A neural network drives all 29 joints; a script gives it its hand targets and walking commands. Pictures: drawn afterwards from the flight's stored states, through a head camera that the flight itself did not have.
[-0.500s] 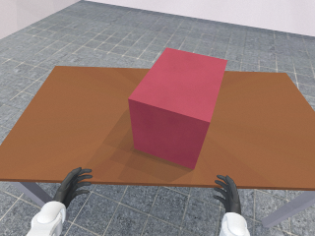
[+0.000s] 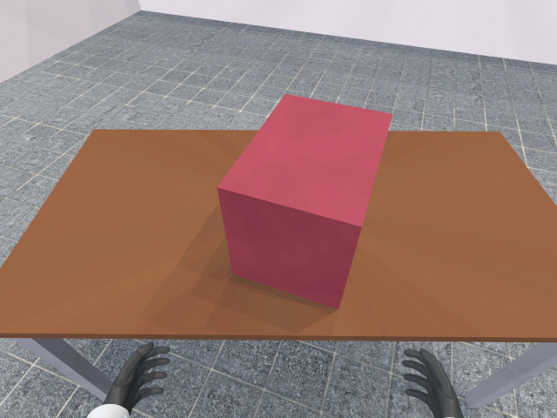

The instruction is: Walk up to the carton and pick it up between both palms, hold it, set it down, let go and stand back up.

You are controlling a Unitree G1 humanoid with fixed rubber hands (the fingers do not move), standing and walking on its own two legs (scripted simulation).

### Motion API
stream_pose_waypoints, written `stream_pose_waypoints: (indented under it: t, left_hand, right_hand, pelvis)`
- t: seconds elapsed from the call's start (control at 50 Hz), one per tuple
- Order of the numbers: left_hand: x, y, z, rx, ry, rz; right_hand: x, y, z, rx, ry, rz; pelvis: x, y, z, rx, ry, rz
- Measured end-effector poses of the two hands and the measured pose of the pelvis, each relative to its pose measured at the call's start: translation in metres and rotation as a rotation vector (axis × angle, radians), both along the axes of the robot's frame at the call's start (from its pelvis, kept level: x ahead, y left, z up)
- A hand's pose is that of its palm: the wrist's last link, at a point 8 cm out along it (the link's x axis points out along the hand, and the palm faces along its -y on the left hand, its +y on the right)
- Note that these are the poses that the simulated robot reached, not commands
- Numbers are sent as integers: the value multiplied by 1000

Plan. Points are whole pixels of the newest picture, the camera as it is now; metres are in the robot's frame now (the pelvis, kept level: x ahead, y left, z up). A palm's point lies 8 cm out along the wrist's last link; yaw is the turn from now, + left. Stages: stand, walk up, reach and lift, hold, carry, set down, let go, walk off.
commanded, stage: set down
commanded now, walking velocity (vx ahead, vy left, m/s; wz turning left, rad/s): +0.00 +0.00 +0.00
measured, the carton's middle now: (310, 195) +0.54 -0.03 -0.01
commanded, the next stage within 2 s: let go in 0.90 s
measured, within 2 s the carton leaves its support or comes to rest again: neither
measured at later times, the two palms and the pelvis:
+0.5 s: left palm (137, 412) +0.16 +0.23 -0.07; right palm out of the picture +0.15 -0.23 -0.08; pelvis +0.00 +0.00 +0.00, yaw -1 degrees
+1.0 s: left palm (144, 417) +0.15 +0.22 -0.08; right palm out of the picture +0.13 -0.23 -0.09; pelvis -0.01 +0.00 +0.00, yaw -2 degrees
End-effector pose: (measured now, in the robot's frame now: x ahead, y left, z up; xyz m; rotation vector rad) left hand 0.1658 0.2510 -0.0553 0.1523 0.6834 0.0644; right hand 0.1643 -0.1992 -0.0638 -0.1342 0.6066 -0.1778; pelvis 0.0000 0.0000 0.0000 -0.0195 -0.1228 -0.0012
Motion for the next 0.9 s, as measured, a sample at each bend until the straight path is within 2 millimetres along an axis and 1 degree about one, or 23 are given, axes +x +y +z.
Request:
stream_pose_waypoints:
  t: [0.12, 0.28, 0.44, 0.7, 0.9]
  left_hand:
    - [0, -6, -3, 9, 30, 6]
    - [-6, -11, -9, 20, 89, 32]
    - [-9, -17, -15, 23, 127, 52]
    - [-12, -24, -20, 24, 154, 60]
    - [-13, -26, -23, 37, 168, 44]
  right_hand:
    - [-6, -7, -3, -1, 28, 16]
    - [-14, -17, -10, -7, 81, 45]
    - [-15, -26, -13, -14, 112, 69]
    - [-12, -30, -14, -9, 123, 84]
    - [-26, -28, -20, 11, 151, 70]
  pelvis:
    - [1, -1, 1, 4, -2, -3]
    - [3, -2, 2, 5, 6, -7]
    - [4, -3, 3, 7, 14, -16]
    - [2, -3, 3, 8, 22, -19]
    - [-2, 0, 2, 8, 35, -22]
